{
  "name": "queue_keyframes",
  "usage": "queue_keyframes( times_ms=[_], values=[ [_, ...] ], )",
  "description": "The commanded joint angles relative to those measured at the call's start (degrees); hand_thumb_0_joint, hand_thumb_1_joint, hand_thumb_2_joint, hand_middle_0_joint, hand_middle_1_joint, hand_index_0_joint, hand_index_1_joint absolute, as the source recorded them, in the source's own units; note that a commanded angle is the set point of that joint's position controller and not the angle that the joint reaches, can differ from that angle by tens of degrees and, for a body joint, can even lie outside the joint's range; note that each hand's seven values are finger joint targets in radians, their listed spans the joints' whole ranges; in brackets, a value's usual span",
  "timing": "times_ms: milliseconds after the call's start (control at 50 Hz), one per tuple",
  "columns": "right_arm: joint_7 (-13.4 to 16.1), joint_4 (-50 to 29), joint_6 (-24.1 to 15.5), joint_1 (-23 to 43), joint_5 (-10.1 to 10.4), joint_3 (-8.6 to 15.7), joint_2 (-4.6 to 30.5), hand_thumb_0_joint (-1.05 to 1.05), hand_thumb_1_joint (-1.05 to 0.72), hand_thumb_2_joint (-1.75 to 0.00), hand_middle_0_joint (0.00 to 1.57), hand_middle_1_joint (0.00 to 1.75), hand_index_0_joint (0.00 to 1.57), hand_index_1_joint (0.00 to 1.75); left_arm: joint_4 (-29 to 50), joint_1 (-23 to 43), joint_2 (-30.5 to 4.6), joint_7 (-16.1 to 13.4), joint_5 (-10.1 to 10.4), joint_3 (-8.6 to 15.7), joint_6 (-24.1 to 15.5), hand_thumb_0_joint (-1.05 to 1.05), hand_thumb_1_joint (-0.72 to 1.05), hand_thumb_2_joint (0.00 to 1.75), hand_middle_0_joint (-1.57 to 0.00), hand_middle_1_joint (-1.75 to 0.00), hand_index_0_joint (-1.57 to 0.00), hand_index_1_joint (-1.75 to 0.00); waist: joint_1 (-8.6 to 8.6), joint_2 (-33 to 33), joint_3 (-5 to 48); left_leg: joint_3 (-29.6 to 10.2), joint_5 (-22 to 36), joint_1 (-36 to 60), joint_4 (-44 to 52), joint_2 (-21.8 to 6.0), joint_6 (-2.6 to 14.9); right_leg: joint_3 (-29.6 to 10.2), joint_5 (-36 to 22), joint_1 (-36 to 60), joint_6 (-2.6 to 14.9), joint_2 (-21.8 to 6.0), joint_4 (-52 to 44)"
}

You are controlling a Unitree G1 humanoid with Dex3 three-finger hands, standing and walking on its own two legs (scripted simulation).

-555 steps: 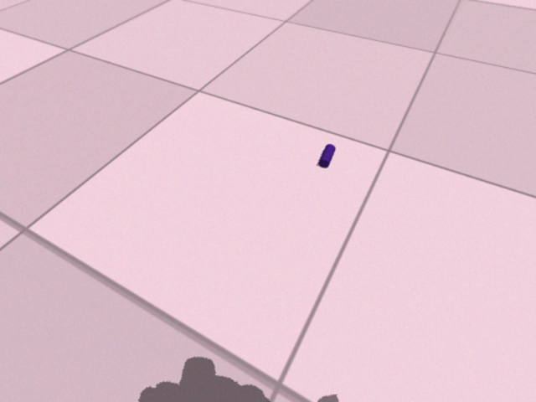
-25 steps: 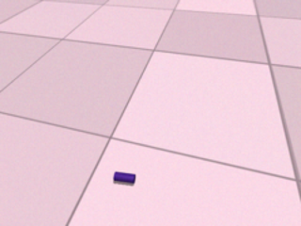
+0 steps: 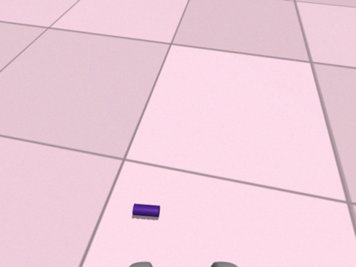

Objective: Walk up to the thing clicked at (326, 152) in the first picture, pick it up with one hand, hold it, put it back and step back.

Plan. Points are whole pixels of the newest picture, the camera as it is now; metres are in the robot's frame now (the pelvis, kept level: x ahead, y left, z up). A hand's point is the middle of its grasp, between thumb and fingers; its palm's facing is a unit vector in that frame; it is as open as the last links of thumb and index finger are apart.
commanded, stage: walk up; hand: left
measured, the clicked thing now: (146, 210) +0.45 +0.19 -0.73
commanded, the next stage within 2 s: stand in 1.56 s
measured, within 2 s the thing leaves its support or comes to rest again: neither
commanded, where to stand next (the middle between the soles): +0.05 -0.04 m, yaw +0 degrees
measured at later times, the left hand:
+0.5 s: hand out of the picture +0.13 +0.23 -0.15, palm faces -0.02 -0.94 -0.33, open 7.4 cm
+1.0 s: hand out of the picture +0.10 +0.22 -0.13, palm faces +0.02 -0.95 -0.32, open 7.4 cm
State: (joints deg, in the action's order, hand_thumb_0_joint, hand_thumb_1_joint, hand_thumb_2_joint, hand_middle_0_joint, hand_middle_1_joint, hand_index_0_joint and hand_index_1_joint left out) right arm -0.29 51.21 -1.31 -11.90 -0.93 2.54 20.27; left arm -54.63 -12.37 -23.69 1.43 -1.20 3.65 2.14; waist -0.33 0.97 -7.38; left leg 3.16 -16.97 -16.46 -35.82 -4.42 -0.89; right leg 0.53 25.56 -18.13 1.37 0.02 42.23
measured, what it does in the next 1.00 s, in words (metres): steps on the spot: right foot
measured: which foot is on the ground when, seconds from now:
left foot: down 0.00-1.00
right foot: up 0.00-0.02, down 0.04-1.00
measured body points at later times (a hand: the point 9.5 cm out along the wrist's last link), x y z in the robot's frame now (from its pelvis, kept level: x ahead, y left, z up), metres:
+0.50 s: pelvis +0.01 -0.03 +0.00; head +0.05 -0.01 +0.44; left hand +0.13 +0.28 -0.13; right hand +0.09 -0.34 -0.11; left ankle +0.01 +0.11 -0.73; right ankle +0.01 -0.17 -0.73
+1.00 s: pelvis +0.00 -0.03 +0.02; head +0.01 -0.03 +0.47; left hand +0.09 +0.27 -0.11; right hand +0.09 -0.33 -0.11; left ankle +0.01 +0.11 -0.73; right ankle +0.01 -0.17 -0.73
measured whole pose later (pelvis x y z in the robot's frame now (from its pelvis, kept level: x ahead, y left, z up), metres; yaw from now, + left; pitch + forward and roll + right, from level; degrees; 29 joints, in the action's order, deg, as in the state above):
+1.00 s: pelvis +0.00 -0.03 +0.02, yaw +1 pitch -3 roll +0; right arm -1.0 64.1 -0.8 -5.6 -0.1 -0.1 20.2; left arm -64.5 -3.5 -20.1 1.0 0.2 1.1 0.0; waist -0.2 0.1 -3.5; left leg -0.5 -10.3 -7.6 -20.8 -2.1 -1.7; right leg 0.2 10.6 -6.4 -1.7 -1.8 19.9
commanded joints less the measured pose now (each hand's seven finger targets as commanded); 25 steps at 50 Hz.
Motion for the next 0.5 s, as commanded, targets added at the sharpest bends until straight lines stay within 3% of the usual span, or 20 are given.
queue_keyframes(
  times_ms=[0,20,40,60,80,100,160,200,220,240,260,280,300,320,380,400,420,440,460,480],
  values=[
    [2.4,-5.17,-0.19,1.92,1.04,4.35,16.99,0.0,-0.9,-0.9,0.2,0.3,0.2,0.3,3.67,-6.07,-10.44,-0.49,-0.98,3.52,-1.19,0.0,0.9,0.9,-0.2,-0.3,-0.2,-0.3,2.86,-7.57,9.71,-9.8,23.65,0.86,0.2,-10.47,8.05,-1.23,-12.19,8.18,2.62,-1.42,-12.22],
    [2.45,-5.65,-0.04,1.03,1.51,3.66,14.8,0.0,-0.9,-0.9,0.2,0.3,0.2,0.3,4.69,-5.22,-13.91,-0.67,-1.41,4.25,-1.67,0.0,0.9,0.9,-0.2,-0.3,-0.2,-0.3,2.52,1.51,9.57,-5.62,16.85,-3.0,-6.83,-5.02,4.71,-10.89,-22.77,9.14,5.15,-7.98,-17.04],
    [2.53,-5.7,0.16,0.83,1.96,2.74,11.5,0.0,-0.9,-0.9,0.2,0.3,0.2,0.3,6.68,-0.8,-16.33,-0.58,-1.02,4.56,-2.07,0.0,0.9,0.9,-0.2,-0.3,-0.2,-0.3,0.9,7.91,7.12,0.36,0.38,-8.59,-12.04,3.23,1.51,-21.58,-28.85,9.4,9.95,-15.15,-20.08],
    [3.13,-5.01,0.73,2.02,1.68,3.17,12.97,0.0,-0.9,-0.9,0.2,0.3,0.2,0.3,7.68,0.25,-16.06,-0.45,-0.76,4.0,-2.18,0.0,0.9,0.9,-0.2,-0.3,-0.2,-0.3,2.2,9.37,8.02,-2.1,-19.16,-5.66,-20.16,4.17,2.14,-24.38,-33.81,5.23,16.5,-19.36,-19.05],
    [3.18,-4.55,0.88,1.53,1.53,3.25,13.05,0.0,-0.9,-0.9,0.2,0.3,0.2,0.3,8.16,-0.11,-14.17,-0.57,-0.88,3.64,-2.23,0.0,0.9,0.9,-0.2,-0.3,-0.2,-0.3,2.03,8.2,7.42,-4.72,-21.57,-6.59,-22.65,3.89,2.55,-22.0,-37.33,5.91,16.61,-18.2,-17.85],
    [3.14,-3.98,0.68,0.51,1.81,2.96,12.98,0.0,-0.9,-0.9,0.2,0.3,0.2,0.3,8.86,1.45,-12.89,-0.99,-0.68,3.05,-2.18,0.0,0.9,0.9,-0.2,-0.3,-0.2,-0.3,1.59,7.96,7.03,-6.32,-19.98,-7.79,-23.28,4.69,2.68,-18.07,-42.99,7.2,15.82,-16.04,-15.62],
    [3.1,-2.49,-0.52,-2.73,2.03,2.38,12.54,0.0,-0.9,-0.9,0.2,0.3,0.2,0.3,9.67,2.6,-12.02,-1.66,-1.21,2.72,-2.04,0.0,0.9,0.9,-0.2,-0.3,-0.2,-0.3,0.9,10.06,9.17,-3.5,-14.06,-6.95,-12.61,3.32,1.8,-12.16,-47.85,11.63,12.66,-12.88,-11.68],
    [2.82,-1.6,-1.03,-3.08,1.1,2.19,12.21,0.0,-0.9,-0.9,0.2,0.3,0.2,0.3,9.87,2.31,-11.56,-1.61,-0.51,2.23,-1.81,0.0,0.9,0.9,-0.2,-0.3,-0.2,-0.3,0.68,7.97,10.56,-1.81,-7.57,-2.14,-1.38,4.15,2.14,-9.87,-46.69,11.97,10.88,-11.51,-7.79],
    [2.79,-0.72,-1.38,-5.22,0.64,2.28,11.75,0.0,-0.9,-0.9,0.2,0.3,0.2,0.3,10.27,4.19,-11.65,-1.53,0.08,2.04,-1.59,0.0,0.9,0.9,-0.2,-0.3,-0.2,-0.3,-0.95,6.98,11.44,-1.22,0.35,2.22,7.14,4.48,2.54,-9.09,-44.06,10.77,9.37,-11.14,-4.91],
    [2.9,-0.37,-1.85,-6.03,0.0,2.74,12.81,0.0,-0.9,-0.9,0.2,0.3,0.2,0.3,10.62,5.39,-10.75,-1.4,0.82,1.7,-1.33,0.0,0.9,0.9,-0.2,-0.3,-0.2,-0.3,-1.89,4.58,12.25,-4.83,10.46,8.33,12.4,2.12,3.59,-8.47,-37.82,6.17,6.5,-10.36,-2.65],
    [3.01,-1.38,-2.43,-4.28,-1.02,3.43,16.54,0.0,-0.9,-0.9,0.2,0.3,0.2,0.3,11.15,4.76,-7.63,-1.18,1.51,0.79,-1.19,0.0,0.9,0.9,-0.2,-0.3,-0.2,-0.3,-0.82,-4.16,12.37,-19.68,19.61,13.51,15.09,-7.95,6.69,-5.73,-26.57,-2.38,2.36,-5.26,2.3],
    [2.65,-2.75,-2.61,0.51,-0.38,3.68,20.56,0.0,-0.9,-0.9,0.2,0.3,0.2,0.3,9.56,3.06,-8.34,-1.51,1.45,1.07,-0.46,0.0,0.9,0.9,-0.2,-0.3,-0.2,-0.3,1.09,-10.34,9.54,-29.06,23.5,7.66,13.7,-17.35,14.74,-2.76,1.89,-3.18,0.15,-1.05,3.58],
    [2.45,-2.93,-2.74,1.96,-0.05,3.98,20.56,0.0,-0.9,-0.9,0.2,0.3,0.2,0.3,8.39,4.3,-10.97,-1.72,0.9,1.92,-0.3,0.0,0.9,0.9,-0.2,-0.3,-0.2,-0.3,0.16,-9.61,7.45,-29.95,25.06,3.12,13.49,-19.38,18.2,-5.09,7.91,-0.56,-0.05,-2.59,8.6],
    [2.6,-2.8,-2.93,1.61,-0.16,3.59,19.57,0.0,-0.9,-0.9,0.2,0.3,0.2,0.3,8.82,5.66,-10.56,-1.37,0.77,2.02,-0.45,0.0,0.9,0.9,-0.2,-0.3,-0.2,-0.3,0.17,-8.24,7.24,-25.38,29.01,4.87,11.64,-16.83,17.53,-5.58,8.95,-1.87,0.57,-2.2,9.04],
    [2.63,-2.29,-2.92,1.8,0.15,2.45,17.64,0.0,-0.9,-0.9,0.2,0.3,0.2,0.3,7.19,4.7,-9.05,-0.88,1.38,1.86,-1.59,0.0,0.9,0.9,-0.2,-0.3,-0.2,-0.3,1.03,-11.38,9.21,-15.43,34.7,9.56,6.94,-9.82,11.1,-3.21,0.55,-0.81,1.04,-2.4,-2.27],
    [2.33,-2.18,-2.55,3.01,0.34,2.13,16.78,0.0,-0.9,-0.9,0.2,0.3,0.2,0.3,5.98,3.74,-8.23,-0.79,1.32,1.75,-2.07,0.0,0.9,0.9,-0.2,-0.3,-0.2,-0.3,1.65,-11.4,10.57,-11.86,34.55,9.2,4.51,-7.16,8.88,-1.29,-4.29,3.37,1.0,-1.45,-8.62],
    [2.13,-2.19,-1.89,3.67,0.51,1.98,16.59,0.0,-0.9,-0.9,0.2,0.3,0.2,0.3,4.66,2.82,-8.0,-0.94,1.07,1.61,-2.53,0.0,0.9,0.9,-0.2,-0.3,-0.2,-0.3,1.89,-10.82,11.52,-9.11,34.68,7.84,2.24,-5.27,7.12,-0.34,-12.69,8.24,0.94,-1.06,-14.53],
    [1.98,-2.23,-1.37,2.84,1.02,1.56,15.34,0.0,-0.9,-0.9,0.2,0.3,0.2,0.3,4.03,2.91,-9.47,-1.26,0.71,1.81,-3.04,0.0,0.9,0.9,-0.2,-0.3,-0.2,-0.3,1.5,-8.66,12.6,-7.44,31.95,4.68,0.49,-3.71,4.99,-2.24,-23.67,13.32,1.58,-2.69,-15.7],
    [1.79,-2.49,-1.13,2.63,1.6,0.96,13.49,0.0,-0.9,-0.9,0.2,0.3,0.2,0.3,3.57,2.76,-11.48,-1.68,0.37,1.96,-3.66,0.0,0.9,0.9,-0.2,-0.3,-0.2,-0.3,1.46,-4.05,13.77,-7.45,24.03,-0.35,-0.85,-2.4,3.09,-8.46,-31.67,17.77,3.11,-7.4,-15.5],
    [1.53,-2.04,-0.81,2.15,1.87,0.65,12.01,0.0,-0.9,-0.9,0.2,0.3,0.2,0.3,3.7,4.66,-13.31,-1.71,0.87,1.92,-3.95,0.0,0.9,0.9,-0.2,-0.3,-0.2,-0.3,0.55,-0.42,14.04,-5.49,9.82,0.06,-1.06,1.16,1.69,-14.12,-29.94,14.54,6.63,-13.1,-15.94]
  ],
)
